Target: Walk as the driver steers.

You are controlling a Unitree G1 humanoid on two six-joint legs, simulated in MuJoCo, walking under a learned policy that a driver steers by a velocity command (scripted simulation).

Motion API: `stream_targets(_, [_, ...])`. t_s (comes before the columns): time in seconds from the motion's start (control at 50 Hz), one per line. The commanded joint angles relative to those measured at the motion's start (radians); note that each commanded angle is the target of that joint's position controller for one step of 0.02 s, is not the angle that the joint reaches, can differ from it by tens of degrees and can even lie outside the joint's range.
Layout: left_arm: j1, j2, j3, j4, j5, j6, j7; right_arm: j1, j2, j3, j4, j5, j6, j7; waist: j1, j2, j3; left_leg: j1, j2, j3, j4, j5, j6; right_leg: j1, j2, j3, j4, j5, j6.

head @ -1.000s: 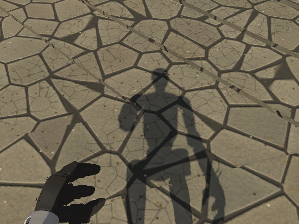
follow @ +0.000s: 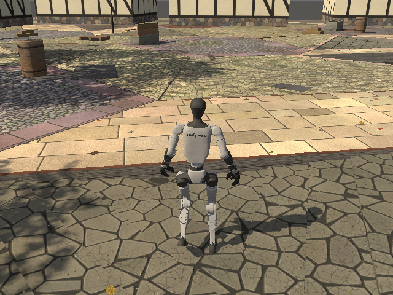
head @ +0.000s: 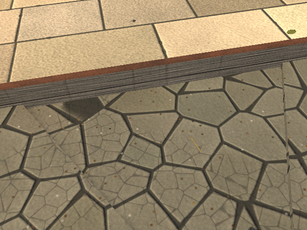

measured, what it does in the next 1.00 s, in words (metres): goes down: left foot, then right foot 0.03 m lower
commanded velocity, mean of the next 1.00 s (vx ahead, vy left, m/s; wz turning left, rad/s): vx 1.00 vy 0.00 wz -0.02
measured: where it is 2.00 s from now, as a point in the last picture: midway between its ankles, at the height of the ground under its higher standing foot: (160, 65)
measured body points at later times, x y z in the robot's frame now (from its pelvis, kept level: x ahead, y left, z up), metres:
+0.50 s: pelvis +0.43 +0.03 +0.01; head +0.46 +0.02 +0.46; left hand +0.47 +0.31 -0.11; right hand +0.53 -0.24 -0.13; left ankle +0.38 +0.06 -0.73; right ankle +0.49 -0.13 -0.67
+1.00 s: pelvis +0.95 +0.05 -0.03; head +0.98 +0.05 +0.42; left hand +0.89 +0.33 -0.16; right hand +1.18 -0.17 -0.09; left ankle +1.13 +0.23 -0.71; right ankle +0.85 +0.00 -0.76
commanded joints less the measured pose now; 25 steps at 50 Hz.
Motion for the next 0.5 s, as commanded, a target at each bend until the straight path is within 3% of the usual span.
stream_targets(0.02, [0.147,0.112,0.032,0.029,-0.022,-0.021,0.003,-0.150,0.005,0.022,-0.146,-0.011,0.010,0.052,0.076,-0.158,0.116,-0.429,0.141,-0.028,-0.010,0.112,-0.034,0.213,-0.287,0.291,-0.347,0.047,-0.070])
stream_targets(0.04, [0.158,0.089,0.025,0.050,-0.033,-0.029,-0.005,-0.170,0.020,0.029,-0.159,-0.014,0.016,0.059,0.066,-0.171,0.111,-0.403,0.134,-0.014,-0.032,0.140,-0.038,0.187,-0.255,0.217,-0.368,0.150,-0.058])
stream_targets(0.08, [0.167,0.076,0.021,0.073,-0.040,-0.047,-0.020,-0.212,0.030,0.041,-0.189,-0.015,0.011,0.062,0.052,-0.166,0.088,-0.377,0.101,0.006,-0.105,0.215,-0.034,0.186,-0.218,0.102,-0.380,0.433,-0.054])
stream_targets(0.12, [0.177,0.082,0.020,0.097,-0.035,-0.054,-0.025,-0.259,0.033,0.052,-0.206,-0.013,0.001,0.063,0.041,-0.144,0.102,-0.358,0.078,0.026,-0.250,0.282,-0.024,0.194,-0.192,0.003,-0.403,0.572,-0.060])
stream_targets(0.16, [0.226,0.078,0.013,0.133,-0.032,-0.052,-0.023,-0.347,0.046,0.070,-0.226,-0.017,-0.008,0.072,0.058,-0.106,0.137,-0.271,0.046,0.129,-0.449,0.329,0.000,0.175,-0.161,-0.083,-0.463,0.652,-0.049])
stream_targets(0.18, [0.249,0.101,0.015,0.146,-0.031,-0.052,-0.020,-0.388,0.058,0.081,-0.240,-0.019,-0.013,0.079,0.062,-0.117,0.150,-0.190,0.037,0.165,-0.548,0.344,0.017,0.154,-0.177,-0.098,-0.496,0.722,-0.050])
stream_targets(0.22, [0.303,0.154,0.020,0.173,-0.030,-0.044,-0.005,-0.402,0.042,0.083,-0.225,-0.026,-0.020,0.081,0.049,-0.139,0.116,-0.051,-0.036,0.232,-0.628,0.321,0.041,0.222,-0.198,-0.135,-0.432,1.127,-0.052])
stream_targets(0.24, [0.309,0.192,0.026,0.180,-0.031,-0.036,0.006,-0.360,0.016,0.076,-0.206,-0.031,-0.021,0.074,0.013,-0.174,0.075,0.017,-0.066,0.241,-0.652,0.266,0.053,0.268,-0.219,-0.143,-0.341,1.305,-0.051])
stream_targets(0.26, [0.291,0.221,0.029,0.184,-0.032,-0.026,0.018,-0.232,-0.016,0.063,-0.166,-0.037,-0.021,0.063,-0.067,-0.203,-0.004,0.164,-0.079,0.219,-0.648,0.240,0.079,0.273,-0.245,-0.149,-0.165,1.424,-0.054])
stream_targets(0.28, [0.252,0.244,0.031,0.174,-0.031,-0.015,0.023,-0.047,-0.058,0.044,-0.101,-0.033,-0.020,0.045,-0.151,-0.222,-0.093,0.340,-0.075,0.170,-0.679,0.185,0.109,0.241,-0.256,-0.139,0.059,1.430,-0.060])
stream_targets(0.3, [0.195,0.241,0.031,0.163,-0.040,-0.006,0.024,0.123,-0.094,0.025,-0.044,-0.040,-0.024,0.022,-0.242,-0.208,-0.146,0.538,-0.012,0.086,-0.817,0.275,0.152,0.146,-0.231,-0.144,0.340,1.273,-0.067])
stream_targets(0.32, [0.197,0.151,0.016,0.138,-0.020,-0.008,0.009,0.159,-0.150,0.006,-0.015,-0.046,-0.022,-0.002,-0.178,-0.061,-0.196,0.764,0.153,-0.075,-0.754,0.142,0.165,-0.107,-0.114,-0.122,0.685,0.290,-0.087])
stream_targets(0.34, [0.319,0.086,-0.004,0.090,-0.067,-0.011,-0.009,0.127,-0.176,-0.008,-0.045,-0.039,-0.018,-0.015,-0.078,0.166,-0.388,1.044,0.404,-0.581,-0.803,0.039,0.318,-0.472,-0.006,-0.003,0.996,-0.224,-0.067])
stream_targets(0.36, [0.161,0.183,0.013,0.065,-0.058,-0.022,-0.004,0.123,-0.130,-0.006,-0.043,-0.016,-0.018,-0.018,-0.116,-0.055,-0.278,0.909,0.342,-0.525,-0.937,0.059,0.247,-0.531,-0.052,0.072,0.896,-0.097,-0.092])
stream_targets(0.38, [0.121,0.159,0.011,0.054,-0.058,-0.027,-0.010,0.077,-0.115,-0.005,-0.015,-0.009,-0.027,-0.023,-0.071,-0.052,-0.099,0.732,0.316,-0.437,-1.000,0.135,0.230,-0.533,-0.078,0.067,0.787,-0.048,-0.090])
stream_targets(0.4, [0.117,0.143,0.008,0.071,-0.047,-0.022,-0.015,0.040,-0.075,0.001,-0.003,-0.019,-0.038,-0.023,-0.021,-0.130,0.004,0.568,0.280,-0.368,-1.046,0.193,0.205,-0.479,-0.105,0.067,0.692,-0.038,-0.080])
stream_targets(0.42, [0.126,0.125,0.007,0.079,-0.030,-0.005,-0.023,0.014,-0.050,0.013,0.002,-0.018,-0.049,-0.029,0.024,-0.142,0.048,0.462,0.236,-0.292,-1.080,0.206,0.176,-0.420,-0.119,0.069,0.621,-0.038,-0.070])
stream_targets(0.44, [0.154,0.091,0.002,0.083,-0.015,0.011,-0.033,0.012,-0.028,0.021,0.019,-0.011,-0.059,-0.032,0.062,-0.091,0.069,0.358,0.219,-0.261,-1.115,0.220,0.176,-0.350,-0.130,0.072,0.564,-0.036,-0.054])
stream_targets(0.46, [0.127,0.077,0.002,0.073,-0.007,0.023,-0.040,0.014,-0.008,0.026,0.036,0.002,-0.071,-0.030,0.079,-0.070,0.090,0.302,0.199,-0.230,-1.152,0.204,0.170,-0.326,-0.144,0.071,0.490,-0.048,-0.035])
stream_targets(0.5, [-0.005,0.069,0.001,0.017,-0.005,0.023,-0.054,0.003,-0.022,0.021,0.051,0.017,-0.093,-0.022,0.075,-0.030,0.151,0.199,0.146,-0.144,-1.231,0.189,0.163,-0.318,-0.148,0.031,0.327,0.089,-0.015])
Keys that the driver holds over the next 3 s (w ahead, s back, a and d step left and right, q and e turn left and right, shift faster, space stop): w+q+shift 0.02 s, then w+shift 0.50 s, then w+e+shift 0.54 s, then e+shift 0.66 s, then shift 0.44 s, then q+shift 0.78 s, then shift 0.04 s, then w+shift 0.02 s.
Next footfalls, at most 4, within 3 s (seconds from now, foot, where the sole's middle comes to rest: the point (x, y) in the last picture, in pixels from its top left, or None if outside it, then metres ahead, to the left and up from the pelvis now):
0.30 left None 0.42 0.07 -0.77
0.74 right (157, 162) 0.89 0.00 -0.80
1.12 left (125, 106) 1.31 0.18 -0.80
1.54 right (173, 94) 1.40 -0.12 -0.80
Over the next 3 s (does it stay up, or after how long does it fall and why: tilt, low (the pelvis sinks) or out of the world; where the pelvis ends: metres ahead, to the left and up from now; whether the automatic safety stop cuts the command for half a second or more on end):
stays up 1.35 -0.09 -0.03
